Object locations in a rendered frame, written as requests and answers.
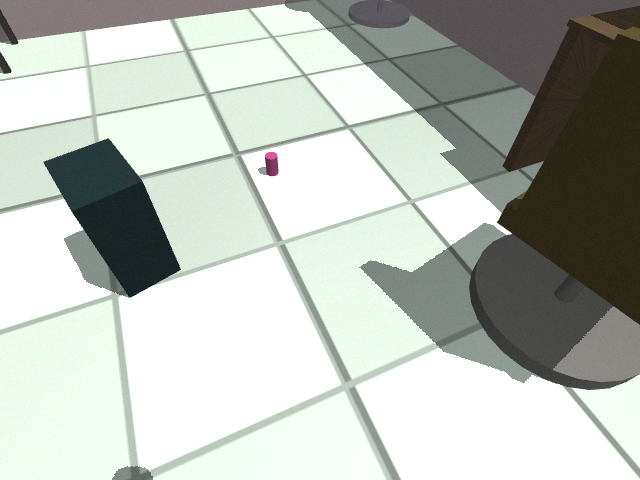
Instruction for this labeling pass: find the office chair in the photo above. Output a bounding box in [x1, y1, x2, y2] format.
[469, 27, 640, 390]

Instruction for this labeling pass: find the coat stand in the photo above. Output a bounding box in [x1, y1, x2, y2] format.
[348, 0, 410, 28]

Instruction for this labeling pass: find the desk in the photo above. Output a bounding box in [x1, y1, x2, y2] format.
[503, 6, 640, 172]

